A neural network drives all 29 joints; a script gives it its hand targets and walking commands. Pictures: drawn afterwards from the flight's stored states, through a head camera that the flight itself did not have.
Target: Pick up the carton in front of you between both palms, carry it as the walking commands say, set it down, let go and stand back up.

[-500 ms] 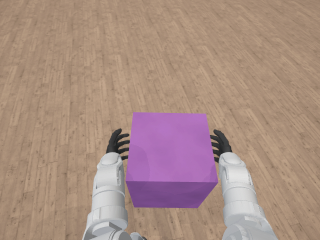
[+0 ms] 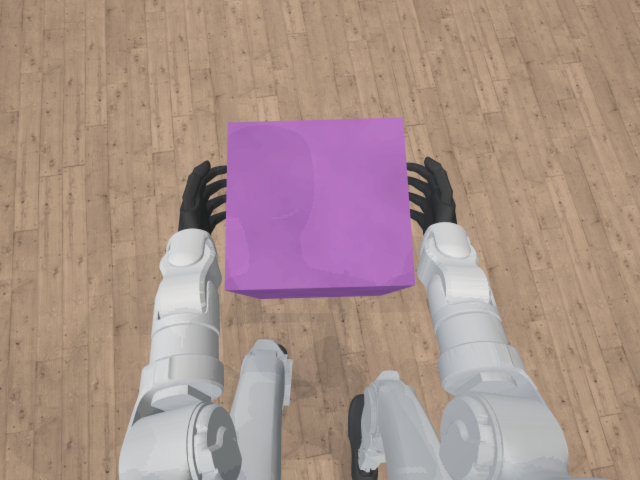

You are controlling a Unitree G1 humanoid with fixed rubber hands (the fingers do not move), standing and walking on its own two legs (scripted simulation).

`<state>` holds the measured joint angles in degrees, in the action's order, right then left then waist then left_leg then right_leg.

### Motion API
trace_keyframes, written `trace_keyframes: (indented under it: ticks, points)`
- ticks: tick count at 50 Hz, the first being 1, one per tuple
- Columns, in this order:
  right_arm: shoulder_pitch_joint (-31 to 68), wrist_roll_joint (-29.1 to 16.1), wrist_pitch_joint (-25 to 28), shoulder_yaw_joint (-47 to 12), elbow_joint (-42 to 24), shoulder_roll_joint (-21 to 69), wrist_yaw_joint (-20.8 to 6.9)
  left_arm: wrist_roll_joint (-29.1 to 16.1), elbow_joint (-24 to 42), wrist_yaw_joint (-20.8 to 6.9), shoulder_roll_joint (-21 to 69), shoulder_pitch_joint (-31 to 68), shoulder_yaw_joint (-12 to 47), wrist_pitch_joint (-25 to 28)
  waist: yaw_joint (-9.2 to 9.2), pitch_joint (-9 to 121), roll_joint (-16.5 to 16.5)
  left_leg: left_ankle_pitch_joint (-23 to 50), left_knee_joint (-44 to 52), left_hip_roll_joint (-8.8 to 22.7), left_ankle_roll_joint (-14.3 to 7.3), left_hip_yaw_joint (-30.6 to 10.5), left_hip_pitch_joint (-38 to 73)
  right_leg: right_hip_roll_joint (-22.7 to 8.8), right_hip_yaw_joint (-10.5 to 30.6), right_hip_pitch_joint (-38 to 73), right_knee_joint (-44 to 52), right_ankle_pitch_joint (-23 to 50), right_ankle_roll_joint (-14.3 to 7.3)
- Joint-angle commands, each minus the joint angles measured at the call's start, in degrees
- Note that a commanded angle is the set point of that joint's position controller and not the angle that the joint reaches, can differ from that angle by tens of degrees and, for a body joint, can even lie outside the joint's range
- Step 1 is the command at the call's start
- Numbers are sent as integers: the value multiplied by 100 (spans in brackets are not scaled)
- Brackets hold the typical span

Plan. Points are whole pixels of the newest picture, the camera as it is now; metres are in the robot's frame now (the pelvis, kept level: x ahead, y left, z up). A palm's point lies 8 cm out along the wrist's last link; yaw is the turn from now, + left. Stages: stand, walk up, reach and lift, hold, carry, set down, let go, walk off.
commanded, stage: set down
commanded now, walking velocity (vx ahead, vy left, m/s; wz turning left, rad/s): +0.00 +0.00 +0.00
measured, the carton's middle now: (318, 225) +0.44 +0.07 -0.15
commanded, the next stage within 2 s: none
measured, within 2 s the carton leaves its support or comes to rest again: rests again in 1.62 s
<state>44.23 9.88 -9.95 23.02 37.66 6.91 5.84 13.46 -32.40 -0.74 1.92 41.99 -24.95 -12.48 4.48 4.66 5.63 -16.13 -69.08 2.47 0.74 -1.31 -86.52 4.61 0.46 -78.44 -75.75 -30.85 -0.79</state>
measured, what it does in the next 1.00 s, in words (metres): lowers itself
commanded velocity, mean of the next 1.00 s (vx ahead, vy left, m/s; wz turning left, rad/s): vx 0.00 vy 0.00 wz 0.00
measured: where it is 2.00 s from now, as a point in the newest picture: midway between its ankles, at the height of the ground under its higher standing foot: (316, 430)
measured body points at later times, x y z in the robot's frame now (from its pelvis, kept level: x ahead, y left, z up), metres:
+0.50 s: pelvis -0.02 +0.01 -0.11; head +0.28 +0.06 +0.22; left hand +0.45 +0.25 -0.23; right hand +0.50 -0.05 -0.23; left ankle +0.13 +0.13 -0.60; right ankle +0.03 -0.11 -0.60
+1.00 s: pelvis -0.04 +0.01 -0.21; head +0.33 +0.07 +0.04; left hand +0.47 +0.28 -0.38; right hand +0.54 -0.02 -0.38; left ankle +0.13 +0.13 -0.60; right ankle +0.03 -0.11 -0.60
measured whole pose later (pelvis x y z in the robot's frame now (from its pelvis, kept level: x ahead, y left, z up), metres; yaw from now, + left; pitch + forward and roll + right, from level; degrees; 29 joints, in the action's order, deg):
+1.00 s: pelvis -0.04 +0.01 -0.21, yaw -4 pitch +44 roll -3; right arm 83.7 1.1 -14.4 11.9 53.8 -9.7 10.4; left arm 7.9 -44.1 1.2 -12.1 77.1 -26.4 -17.0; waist 10.0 -13.9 5.5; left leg -20.0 -108.8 2.7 0.2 -3.0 -132.6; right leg 7.1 -1.0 -122.6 -117.7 -39.0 1.2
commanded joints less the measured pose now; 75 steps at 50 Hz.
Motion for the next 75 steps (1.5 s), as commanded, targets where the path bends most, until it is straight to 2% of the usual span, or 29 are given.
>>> trace_keyframes:
  ticks: [1, 7, 16, 32, 42, 48, 54, 57, 60, 68, 75]
  points:
    - [3265, -257, -33, -2777, 124, 5063, -1062, -307, -283, -1233, 4563, 3130, 2726, -69, 336, 4619, -308, 1011, -274, -965, -114, 224, 3955, 675, 233, -132, 1061, 660, 237]
    - [3742, -273, -88, -2641, 173, 4957, -1019, -285, -513, -1354, 4524, 3472, 2469, -195, 418, 5176, -331, 1440, -890, -958, -54, 274, 3282, 777, 129, -676, 413, 970, 263]
    - [4499, -583, -88, -2930, -14, 4697, -957, -517, -414, -1272, 4379, 4016, 2525, -281, 602, 6035, -362, 1777, -1631, -915, 66, 314, 2941, 897, -91, -1510, -498, 1013, 285]
    - [5871, -798, -202, -2725, 397, 3888, -987, -782, -481, -1090, 3771, 5363, 2302, -403, 757, 5953, -375, 1373, -2650, -813, 162, 322, 2432, 946, -418, -3109, -1794, 232, 183]
    - [6806, -1159, -197, -2804, 729, 3357, -966, -983, -593, -1088, 3160, 6316, 2148, -360, 948, 5807, -344, 1320, -3343, -673, 146, 399, 2142, 900, -468, -3475, -2495, 54, 134]
    - [7310, -1478, -162, -3040, 847, 3114, -942, -1175, -707, -1130, 2740, 6805, 2086, -282, 1135, 5632, -217, 1451, -3785, -568, 111, 461, 1871, 847, -439, -3388, -2899, 122, 126]
    - [7803, -1667, -78, -3233, 578, 2925, -880, -1602, -890, -1255, 2896, 7015, 2114, -229, 1051, 5650, -91, 1855, -4221, -513, 105, 469, 1500, 781, -413, -3013, -3244, 511, 56]
    - [7833, -1658, -98, -3323, 489, 3053, -856, -1771, -915, -1355, 2946, 7084, 2122, -244, 1040, 5575, 199, 2004, -4324, -522, 68, 445, 1142, 760, -407, -2696, -3387, 818, 73]
    - [7717, -1643, -81, -3342, 537, 3228, -914, -1753, -1152, -1426, 3007, 6866, 2050, -251, 1057, 5241, 271, 2074, -4423, -530, 19, 377, 1114, 741, -403, -3056, -3442, 788, 85]
    - [7629, -1671, -4, -3298, 774, 3152, -1022, -1509, -1588, -1462, 2870, 6564, 1624, -169, 1271, 4347, 489, 1703, -4510, -462, -64, 375, 416, 698, -299, -3506, -3460, 536, 109]
    - [7734, -1609, 71, -3202, 929, 2750, -958, -1508, -1809, -1507, 2537, 6728, 1405, -52, 1270, 3912, 580, 1350, -4578, -396, -96, 396, -152, 645, -212, -3344, -3487, 476, 95]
